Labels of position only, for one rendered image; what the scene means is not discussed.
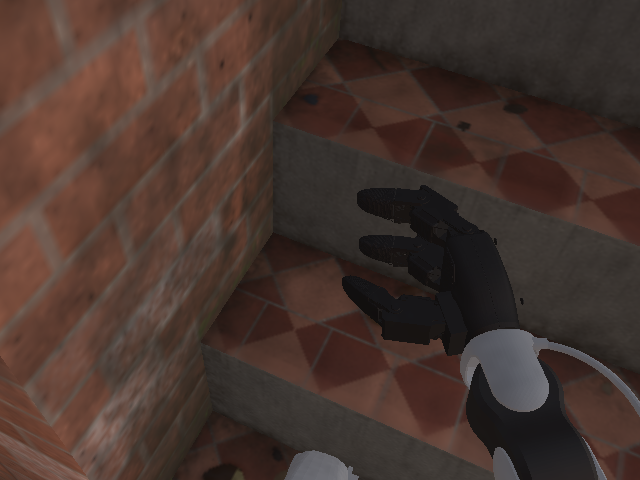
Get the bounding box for stairs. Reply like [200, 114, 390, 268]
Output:
[172, 0, 640, 480]

